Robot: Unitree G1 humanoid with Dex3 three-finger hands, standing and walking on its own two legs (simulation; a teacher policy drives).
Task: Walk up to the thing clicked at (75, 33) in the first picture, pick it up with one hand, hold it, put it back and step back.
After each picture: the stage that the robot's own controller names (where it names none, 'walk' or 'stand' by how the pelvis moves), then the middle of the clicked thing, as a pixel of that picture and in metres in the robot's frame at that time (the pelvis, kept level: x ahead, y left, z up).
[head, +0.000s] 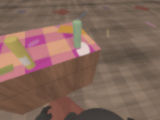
stand; (77, 36) +0.66 +0.15 +0.11
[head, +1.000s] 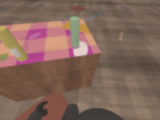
walk; (75, 34) +0.61 +0.17 +0.14
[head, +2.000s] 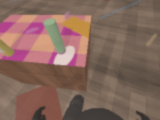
stand; (56, 39) +0.48 +0.28 +0.14
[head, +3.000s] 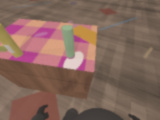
walk; (69, 44) +0.49 +0.19 +0.14
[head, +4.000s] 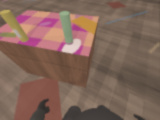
stand; (67, 30) +0.62 +0.24 +0.15
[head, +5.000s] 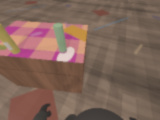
stand; (60, 40) +0.59 +0.27 +0.11
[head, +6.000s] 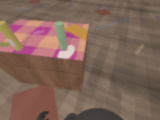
stand; (61, 37) +0.62 +0.28 +0.11
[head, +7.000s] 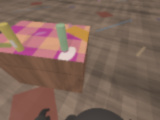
stand; (62, 39) +0.61 +0.27 +0.11
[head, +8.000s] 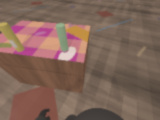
stand; (62, 39) +0.61 +0.27 +0.11
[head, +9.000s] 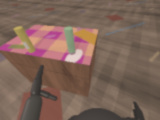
rise first; (70, 42) +0.60 +0.24 +0.11
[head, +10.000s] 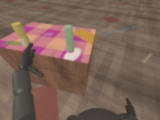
go down; (69, 40) +0.63 +0.22 +0.12
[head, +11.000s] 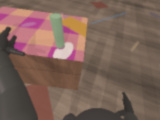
go down; (58, 33) +0.58 +0.23 +0.13
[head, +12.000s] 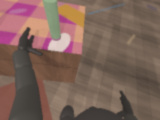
close in; (53, 22) +0.60 +0.23 +0.16
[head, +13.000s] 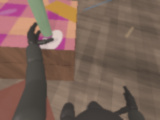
close; (42, 19) +0.62 +0.26 +0.17
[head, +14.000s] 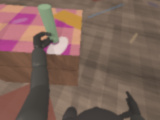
lift; (50, 27) +0.59 +0.25 +0.17
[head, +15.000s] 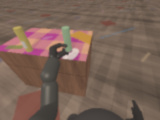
close; (67, 40) +0.66 +0.25 +0.14
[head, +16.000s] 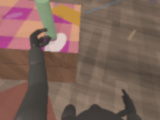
close; (48, 23) +0.61 +0.25 +0.17
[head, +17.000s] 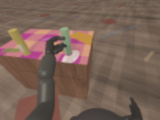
lift; (66, 42) +0.61 +0.24 +0.15
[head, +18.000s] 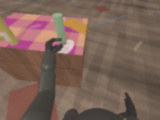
close; (60, 31) +0.65 +0.24 +0.14
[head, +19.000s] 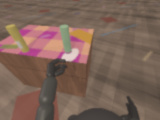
hold; (66, 40) +0.61 +0.24 +0.14
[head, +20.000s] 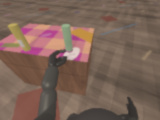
hold; (67, 39) +0.63 +0.23 +0.13
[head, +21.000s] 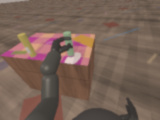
hold; (69, 45) +0.63 +0.24 +0.13
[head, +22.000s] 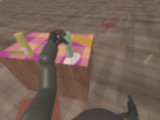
crouch; (68, 45) +0.63 +0.23 +0.12
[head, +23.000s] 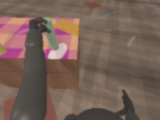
lower; (50, 36) +0.61 +0.25 +0.13
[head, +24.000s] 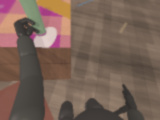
lower; (33, 15) +0.62 +0.26 +0.18
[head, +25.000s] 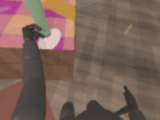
lower; (39, 17) +0.61 +0.26 +0.18
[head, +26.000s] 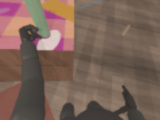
lower; (39, 18) +0.61 +0.25 +0.18
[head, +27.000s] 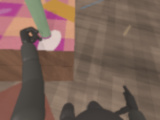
lower; (40, 19) +0.61 +0.25 +0.18
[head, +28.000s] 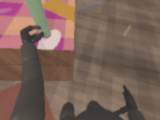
open; (39, 18) +0.61 +0.26 +0.18
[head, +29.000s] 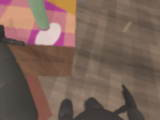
sink last; (38, 8) +0.62 +0.25 +0.18
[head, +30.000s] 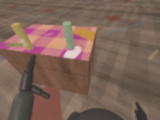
sink last; (69, 37) +0.64 +0.26 +0.16
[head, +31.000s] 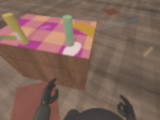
stand; (68, 32) +0.64 +0.24 +0.14
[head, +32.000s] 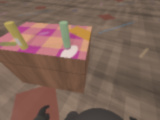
stand; (65, 36) +0.65 +0.25 +0.14
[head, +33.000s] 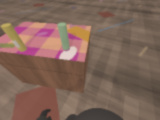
stand; (64, 38) +0.63 +0.26 +0.11
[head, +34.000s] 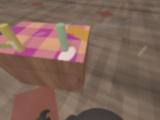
stand; (62, 38) +0.62 +0.27 +0.11
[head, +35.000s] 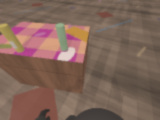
stand; (62, 39) +0.62 +0.28 +0.11
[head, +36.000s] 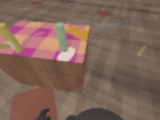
stand; (62, 38) +0.61 +0.28 +0.11
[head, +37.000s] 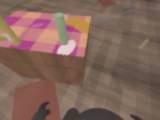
walk; (61, 31) +0.63 +0.27 +0.12
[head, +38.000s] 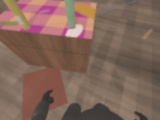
walk; (70, 13) +0.79 +0.22 +0.14
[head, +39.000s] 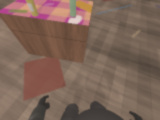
walk; (72, 4) +1.04 +0.26 +0.13
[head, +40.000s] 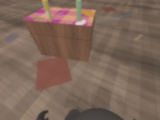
stand; (78, 11) +1.26 +0.25 +0.13
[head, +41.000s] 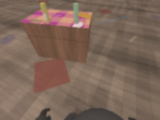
stand; (76, 14) +1.27 +0.26 +0.11
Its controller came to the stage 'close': yes
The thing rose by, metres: 0.00
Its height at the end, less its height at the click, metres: +0.00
